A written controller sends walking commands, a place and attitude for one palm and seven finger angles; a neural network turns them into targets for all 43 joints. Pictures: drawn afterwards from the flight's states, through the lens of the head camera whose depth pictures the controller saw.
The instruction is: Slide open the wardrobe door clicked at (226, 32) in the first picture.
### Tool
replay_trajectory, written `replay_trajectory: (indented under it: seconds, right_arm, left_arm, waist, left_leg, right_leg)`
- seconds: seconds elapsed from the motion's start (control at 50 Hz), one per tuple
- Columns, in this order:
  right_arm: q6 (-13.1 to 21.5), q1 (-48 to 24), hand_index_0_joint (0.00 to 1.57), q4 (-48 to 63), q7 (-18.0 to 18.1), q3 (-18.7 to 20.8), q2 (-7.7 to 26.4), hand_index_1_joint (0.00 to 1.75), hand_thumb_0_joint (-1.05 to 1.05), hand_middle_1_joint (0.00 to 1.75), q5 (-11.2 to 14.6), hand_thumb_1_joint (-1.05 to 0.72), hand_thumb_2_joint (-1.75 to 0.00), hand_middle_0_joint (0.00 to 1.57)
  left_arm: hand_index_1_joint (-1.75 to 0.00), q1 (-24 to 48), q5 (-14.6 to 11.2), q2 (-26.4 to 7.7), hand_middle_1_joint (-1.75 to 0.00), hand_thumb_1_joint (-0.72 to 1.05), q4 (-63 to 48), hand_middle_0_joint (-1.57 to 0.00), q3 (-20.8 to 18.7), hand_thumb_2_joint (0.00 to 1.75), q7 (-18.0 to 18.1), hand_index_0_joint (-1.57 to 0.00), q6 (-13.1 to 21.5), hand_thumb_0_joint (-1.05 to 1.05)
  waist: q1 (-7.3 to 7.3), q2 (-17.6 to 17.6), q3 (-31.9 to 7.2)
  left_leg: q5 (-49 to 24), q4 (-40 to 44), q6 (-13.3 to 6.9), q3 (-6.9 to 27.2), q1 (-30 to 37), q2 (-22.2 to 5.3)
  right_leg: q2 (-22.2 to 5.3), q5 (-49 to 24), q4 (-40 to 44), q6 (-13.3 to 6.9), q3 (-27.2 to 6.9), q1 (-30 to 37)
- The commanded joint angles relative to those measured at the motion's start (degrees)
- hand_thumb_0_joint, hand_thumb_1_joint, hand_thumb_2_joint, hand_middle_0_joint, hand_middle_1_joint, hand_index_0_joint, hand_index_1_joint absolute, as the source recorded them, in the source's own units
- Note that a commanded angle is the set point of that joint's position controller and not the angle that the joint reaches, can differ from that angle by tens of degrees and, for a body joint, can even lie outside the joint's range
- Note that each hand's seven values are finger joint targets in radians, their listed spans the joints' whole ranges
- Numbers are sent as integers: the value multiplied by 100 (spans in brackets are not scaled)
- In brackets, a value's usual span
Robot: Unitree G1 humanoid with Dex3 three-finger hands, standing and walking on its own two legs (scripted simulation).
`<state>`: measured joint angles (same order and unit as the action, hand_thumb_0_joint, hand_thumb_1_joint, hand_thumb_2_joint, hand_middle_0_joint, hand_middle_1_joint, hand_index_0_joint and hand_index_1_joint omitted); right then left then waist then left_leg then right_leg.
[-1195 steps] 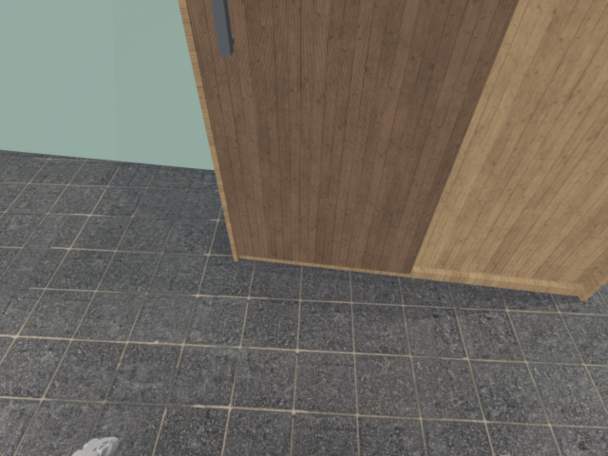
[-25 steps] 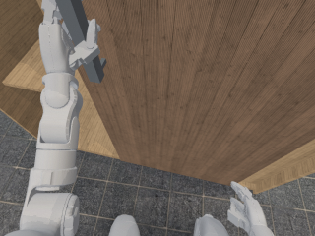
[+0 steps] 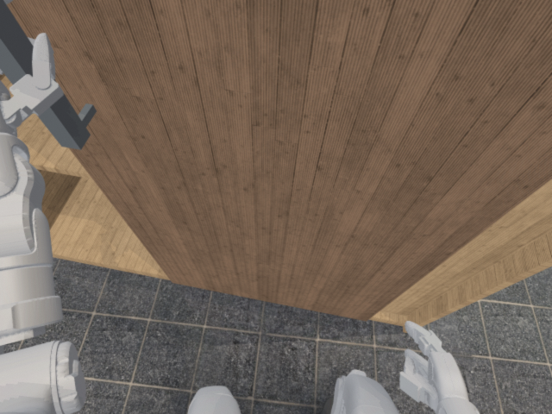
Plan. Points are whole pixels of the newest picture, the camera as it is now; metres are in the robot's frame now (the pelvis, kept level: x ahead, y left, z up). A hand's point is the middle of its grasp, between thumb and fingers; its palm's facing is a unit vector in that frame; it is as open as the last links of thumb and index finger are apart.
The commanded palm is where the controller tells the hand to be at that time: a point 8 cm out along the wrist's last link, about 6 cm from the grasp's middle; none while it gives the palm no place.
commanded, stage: stop walking and hold the door there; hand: left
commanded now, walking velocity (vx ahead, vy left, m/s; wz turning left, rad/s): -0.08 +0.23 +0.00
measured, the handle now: (33, 50) +0.40 +0.35 +0.23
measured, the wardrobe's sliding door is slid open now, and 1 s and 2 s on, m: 0.53 0.53 0.53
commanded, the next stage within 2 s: none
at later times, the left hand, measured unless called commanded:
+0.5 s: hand (44, 76) +0.37 +0.32 +0.22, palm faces +0.63 -0.76 -0.15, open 7.1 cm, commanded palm +0.32 +0.35 +0.19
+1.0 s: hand (37, 73) +0.37 +0.33 +0.23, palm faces +0.61 -0.78 -0.15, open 6.9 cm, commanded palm +0.32 +0.36 +0.19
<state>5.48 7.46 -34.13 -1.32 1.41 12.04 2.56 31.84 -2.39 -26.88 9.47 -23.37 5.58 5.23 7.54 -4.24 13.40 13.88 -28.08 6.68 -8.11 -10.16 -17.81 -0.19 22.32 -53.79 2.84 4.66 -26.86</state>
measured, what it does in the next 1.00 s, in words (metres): steps on the spot: right foot, then left foot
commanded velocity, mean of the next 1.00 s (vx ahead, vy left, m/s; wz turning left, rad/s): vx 0.01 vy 0.05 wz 0.00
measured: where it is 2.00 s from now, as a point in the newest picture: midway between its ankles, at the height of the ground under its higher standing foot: outside the picture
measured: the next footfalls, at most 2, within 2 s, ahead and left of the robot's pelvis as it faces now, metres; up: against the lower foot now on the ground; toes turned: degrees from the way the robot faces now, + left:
right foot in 0.10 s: +0.10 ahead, -0.18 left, +0.00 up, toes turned -7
left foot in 0.34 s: +0.07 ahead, +0.07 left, +0.00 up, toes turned -2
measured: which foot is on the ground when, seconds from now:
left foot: down 0.00-0.08, up 0.10-0.32, down 0.34-1.00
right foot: up 0.00-0.08, down 0.10-0.36, up 0.38-0.58, down 0.60-1.00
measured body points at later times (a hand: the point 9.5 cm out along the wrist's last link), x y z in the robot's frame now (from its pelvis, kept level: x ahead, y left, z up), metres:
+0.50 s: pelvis -0.02 -0.03 -0.01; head -0.03 -0.03 +0.44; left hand +0.33 +0.36 +0.23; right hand +0.04 -0.32 -0.11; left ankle +0.03 +0.07 -0.74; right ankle -0.02 -0.16 -0.71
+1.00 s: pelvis -0.06 -0.03 -0.01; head -0.07 -0.04 +0.44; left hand +0.33 +0.37 +0.24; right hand -0.05 -0.33 -0.12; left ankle +0.03 +0.07 -0.74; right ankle -0.06 -0.16 -0.74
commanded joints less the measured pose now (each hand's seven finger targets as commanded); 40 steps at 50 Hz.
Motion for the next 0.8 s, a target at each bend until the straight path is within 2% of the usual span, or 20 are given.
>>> replay_trajectory:
  seconds: [0.0, 0.04, 0.06, 0.08, 0.1, 0.14, 0.22, 0.26, 0.28, 0.3, 0.32, 0.34, 0.36, 0.38, 0.4, 0.52, 0.58, 0.62, 0.74, 0.78]
  right_arm:
    - [277, 153, 20, 621, 197, 275, 1093, 30, 0, 30, 113, -90, -90, 20]
    - [303, 284, 20, 570, 255, 260, 1115, 30, 0, 30, 171, -90, -90, 20]
    - [225, 169, 20, 576, 337, 212, 893, 30, 0, 30, 139, -90, -90, 20]
    - [206, -99, 20, 678, 462, 102, 895, 30, 0, 30, 42, -90, -90, 20]
    - [230, -72, 20, 641, 497, -2, 816, 30, 0, 30, 86, -90, -90, 20]
    - [280, -154, 20, 453, 512, 87, 1079, 30, 0, 30, 195, -90, -90, 20]
    - [110, -276, 20, 247, 628, 81, 1193, 30, 0, 30, 101, -90, -90, 20]
    - [81, -141, 20, 109, 641, 83, 1250, 30, 0, 30, 52, -90, -90, 20]
    - [52, -101, 20, 25, 656, 93, 1327, 30, 0, 30, 39, -90, -90, 20]
    - [27, 14, 20, 95, 669, 110, 1350, 30, 0, 30, 29, -90, -90, 20]
    - [25, 39, 20, 231, 662, 181, 1535, 30, 0, 30, 32, -90, -90, 20]
    - [-3, 84, 20, 334, 642, 156, 1530, 30, 0, 30, 80, -90, -90, 20]
    - [-4, 179, 20, 265, 659, 108, 1308, 30, 0, 30, 45, -90, -90, 20]
    - [-8, 227, 20, 249, 704, 152, 1346, 30, 0, 30, 34, -90, -90, 20]
    - [-1, 295, 20, 149, 729, 128, 1377, 30, 0, 30, 9, -90, -90, 20]
    - [10, 632, 20, 106, 754, 69, 1547, 30, 0, 30, 23, -90, -90, 20]
    - [-52, 753, 20, 63, 779, 91, 1513, 30, 0, 30, -56, -90, -90, 20]
    - [-86, 756, 20, -2, 756, 113, 1516, 30, 0, 30, 45, -90, -90, 20]
    - [-138, 820, 20, -163, 779, 97, 1567, 30, 0, 30, 31, -90, -90, 20]
    - [-175, 820, 20, -212, 815, 125, 1637, 30, 0, 30, 21, -90, -90, 20]
  left_arm:
    - [-140, 1545, 130, -1933, -140, 90, -315, -45, -352, 90, -197, -45, 585, 0]
    - [-140, 1275, 250, -2639, -140, 90, 238, -45, -882, 90, -163, -45, 657, 0]
    - [-140, 1215, 341, -3229, -140, 90, 523, -45, -1276, 90, -113, -45, 702, 0]
    - [-140, 681, 324, -3677, -140, 90, 1185, -45, -1720, 90, -38, -45, 555, 0]
    - [-140, 539, 289, -3670, -140, 90, 1125, -45, -1844, 90, 35, -45, 480, 0]
    - [-140, 1035, 110, -3534, -140, 90, 675, -45, -1961, 90, 150, -45, 501, 0]
    - [-140, 813, 195, -3463, -140, 90, 1281, -45, -2062, 90, 207, -45, 427, 0]
    - [-140, 1132, 232, -3388, -140, 90, 1215, -45, -1828, 90, 195, -45, 493, 0]
    - [-140, 1219, 197, -3392, -140, 90, 1159, -45, -1731, 90, 194, -45, 563, 0]
    - [-140, 1231, 214, -2977, -140, 90, 1075, -45, -1317, 90, 153, -45, 656, 0]
    - [-140, 1311, 167, -2780, -140, 90, 944, -45, -1145, 90, 128, -45, 726, 0]
    - [-140, 1518, 139, -2862, -140, 90, 921, -45, -1097, 90, 152, -45, 705, 0]
    - [-140, 1360, 205, -2597, -140, 90, 1269, -45, -828, 90, 127, -45, 610, 0]
    - [-140, 1500, 174, -3016, -140, 90, 1270, -45, -1125, 90, 178, -45, 575, 0]
    - [-140, 1371, 240, -3270, -140, 90, 1442, -45, -1279, 90, 202, -45, 527, 0]
    - [-140, 1173, 226, -3392, -140, 90, 2011, -45, -1280, 90, 116, -45, 326, 0]
    - [-140, 1008, 336, -3872, -140, 90, 2741, -45, -1604, 90, 118, -45, 344, 0]
    - [-140, 1087, 250, -4198, -140, 90, 2882, -45, -1943, 90, 112, -45, 324, 0]
    - [-140, 1428, 216, -3990, -140, 90, 3880, -45, -1629, 90, -49, -45, 374, 0]
    - [-140, 1412, 186, -3901, -140, 90, 4112, -45, -1496, 90, -57, -45, 413, 0]
  waist:
    - [-759, -2152, -2807]
    - [-655, -936, -2973]
    - [-663, 980, -2962]
    - [-521, 1029, -2800]
    - [-591, 840, -2669]
    - [-602, 2018, -3189]
    - [-677, 2045, -3240]
    - [-720, 1584, -3184]
    - [-800, 740, -2991]
    - [-809, 30, -2890]
    - [-697, -968, -2632]
    - [-629, -1324, -2535]
    - [-778, -1272, -2359]
    - [-725, -1218, -2206]
    - [-689, -987, -2206]
    - [-714, -982, -2465]
    - [-910, -290, -2460]
    - [-780, 759, -2749]
    - [-864, 543, -2128]
    - [-874, -53, -1818]
  left_leg:
    - [-3957, -310, -776, -448, 1360, -311]
    - [-2354, -1728, -802, -509, 772, 342]
    - [778, -3054, -661, -396, -852, 1080]
    - [2418, -3633, -507, 380, -1803, 1481]
    - [2351, -3861, -465, 755, -2013, 1283]
    - [2219, -4244, -424, 1173, -2001, 1443]
    - [1608, -2350, -556, 805, -940, 1629]
    - [992, -1280, -590, 703, -348, 1664]
    - [289, -414, -587, 619, 167, 1609]
    - [-162, 317, -618, 705, 374, 1362]
    - [-265, 966, -956, 1748, 87, 457]
    - [-188, 1440, -1349, 2399, -443, -132]
    - [697, 1819, -1370, 2598, -846, -171]
    - [572, 1746, -1518, 2707, -875, -217]
    - [85, 1480, -1522, 2245, -701, -104]
    - [-1261, 566, -1039, 1030, -189, 502]
    - [-790, -76, -631, 370, -732, 1069]
    - [-679, -435, -622, 353, -828, 1218]
    - [39, 57, -777, 730, -358, 1076]
    - [434, 542, -879, 1011, -411, 849]
  right_leg:
    - [240, -650, 1564, 2, 462, 651]
    - [12, -2695, 2959, -40, 258, 1655]
    - [-1146, -5483, 2831, -524, -1181, 2692]
    - [-1992, -6976, 2661, -1043, -2092, 2810]
    - [-2328, -6982, 2562, -1170, -2079, 2654]
    - [-2202, -6606, 2292, -1265, -2052, 2927]
    - [-1824, -4612, 2631, -935, -1238, 2109]
    - [-1661, -2939, 2900, -832, -1200, 1553]
    - [-1436, -2020, 2865, -707, -998, 1121]
    - [-1073, -1223, 2517, -590, -815, 950]
    - [-441, -276, 1915, -335, -380, 648]
    - [-16, 508, 1099, -243, -204, 756]
    - [17, 558, 245, -294, -417, 691]
    - [-73, 312, 19, -259, -594, 579]
    - [-148, 101, 29, -227, -596, 472]
    - [-62, -683, 2924, -147, 8, 1573]
    - [-955, -2632, 3142, -478, -708, 2074]
    - [-1011, -3371, 2965, -469, -836, 2261]
    - [-834, -343, 3311, -383, -730, 928]
    - [-584, 147, 3216, -309, -527, 695]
